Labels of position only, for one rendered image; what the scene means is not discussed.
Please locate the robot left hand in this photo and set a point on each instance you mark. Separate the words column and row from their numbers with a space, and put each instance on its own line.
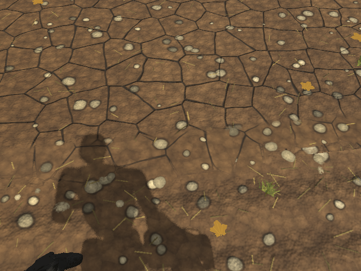
column 56, row 262

